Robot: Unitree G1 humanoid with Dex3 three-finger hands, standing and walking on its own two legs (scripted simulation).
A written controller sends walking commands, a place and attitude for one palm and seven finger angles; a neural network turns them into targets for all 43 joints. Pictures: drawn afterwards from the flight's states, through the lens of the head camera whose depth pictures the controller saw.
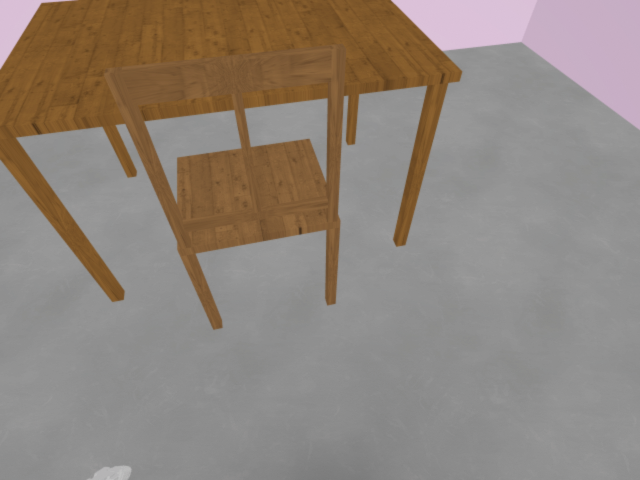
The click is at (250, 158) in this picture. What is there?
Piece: chair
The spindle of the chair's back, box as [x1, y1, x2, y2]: [232, 93, 260, 212]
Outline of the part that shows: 232,94 232,99 253,210 255,212 260,211 260,206 241,93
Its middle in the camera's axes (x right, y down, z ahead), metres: -0.17 -0.18 +0.87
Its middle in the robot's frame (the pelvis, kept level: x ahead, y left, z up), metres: +0.76 +0.20 -0.07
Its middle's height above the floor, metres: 0.70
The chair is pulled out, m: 0.00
